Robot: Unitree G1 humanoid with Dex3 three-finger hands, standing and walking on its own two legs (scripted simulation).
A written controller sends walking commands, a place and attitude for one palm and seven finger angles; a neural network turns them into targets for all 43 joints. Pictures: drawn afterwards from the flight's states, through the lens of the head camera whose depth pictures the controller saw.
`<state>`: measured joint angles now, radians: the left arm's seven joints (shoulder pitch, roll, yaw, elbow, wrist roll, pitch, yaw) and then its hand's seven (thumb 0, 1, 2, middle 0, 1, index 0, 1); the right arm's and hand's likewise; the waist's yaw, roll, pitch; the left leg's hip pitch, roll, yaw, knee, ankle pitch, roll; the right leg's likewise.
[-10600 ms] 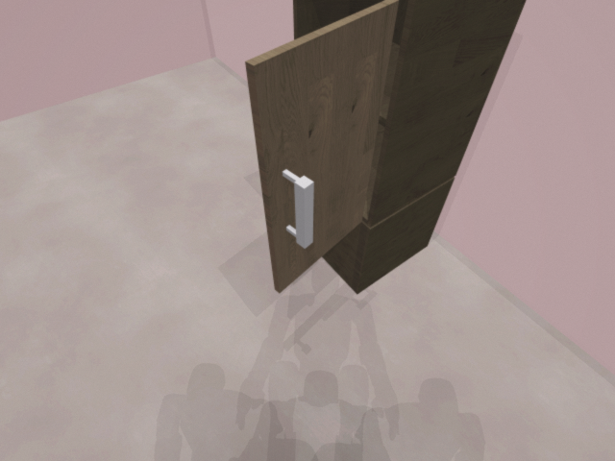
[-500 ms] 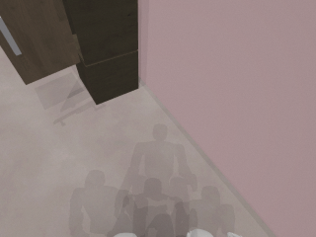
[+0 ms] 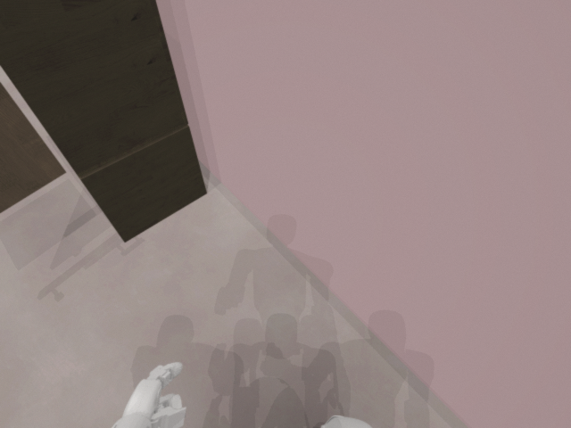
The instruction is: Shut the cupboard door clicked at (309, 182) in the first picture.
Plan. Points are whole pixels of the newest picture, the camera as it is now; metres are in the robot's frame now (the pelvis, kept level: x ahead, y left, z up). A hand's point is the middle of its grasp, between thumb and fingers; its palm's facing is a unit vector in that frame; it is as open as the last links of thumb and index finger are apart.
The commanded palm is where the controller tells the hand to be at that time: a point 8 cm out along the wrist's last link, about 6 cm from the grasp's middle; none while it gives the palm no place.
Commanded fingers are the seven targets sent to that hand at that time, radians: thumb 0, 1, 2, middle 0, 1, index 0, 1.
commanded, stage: walk to a spot facing it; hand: left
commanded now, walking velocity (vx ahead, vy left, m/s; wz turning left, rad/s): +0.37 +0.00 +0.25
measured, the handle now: out of the picture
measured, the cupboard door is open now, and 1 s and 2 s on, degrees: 100 100 100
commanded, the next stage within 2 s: turn to face it in 0.26 s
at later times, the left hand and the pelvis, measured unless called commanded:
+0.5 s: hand (142, 425) +0.15 +0.23 -0.19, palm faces +0.22 -0.96 -0.16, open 7.4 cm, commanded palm none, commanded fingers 0.00 0.90 0.90 -0.20 -0.30 -0.20 -0.30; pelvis +0.21 +0.05 +0.00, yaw +9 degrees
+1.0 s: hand (154, 291) +0.36 +0.24 -0.13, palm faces +0.35 -0.90 -0.27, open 7.4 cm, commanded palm none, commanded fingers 0.00 0.90 0.90 -0.20 -0.30 -0.20 -0.30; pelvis +0.29 +0.01 +0.01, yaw +23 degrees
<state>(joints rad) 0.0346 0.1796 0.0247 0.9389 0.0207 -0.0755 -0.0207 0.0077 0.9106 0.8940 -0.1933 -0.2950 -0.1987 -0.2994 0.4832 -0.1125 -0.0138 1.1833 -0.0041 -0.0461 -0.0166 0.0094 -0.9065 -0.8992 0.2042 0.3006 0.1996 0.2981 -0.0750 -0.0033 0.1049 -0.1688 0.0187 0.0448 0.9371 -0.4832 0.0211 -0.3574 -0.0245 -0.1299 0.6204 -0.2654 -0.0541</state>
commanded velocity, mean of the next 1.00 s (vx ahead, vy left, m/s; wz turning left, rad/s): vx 0.09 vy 0.00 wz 0.53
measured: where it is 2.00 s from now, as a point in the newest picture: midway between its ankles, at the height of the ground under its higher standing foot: (271, 381)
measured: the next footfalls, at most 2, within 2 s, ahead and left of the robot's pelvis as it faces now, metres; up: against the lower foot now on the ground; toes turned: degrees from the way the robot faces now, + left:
left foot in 0.38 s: +0.31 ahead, +0.14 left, +0.00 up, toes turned +14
right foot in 0.94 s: +0.36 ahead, -0.09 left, +0.00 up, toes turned +21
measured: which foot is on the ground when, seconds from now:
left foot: up 0.00-0.36, down 0.38-0.94, up 0.96-1.00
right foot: down 0.00-0.38, up 0.40-0.92, down 0.94-1.00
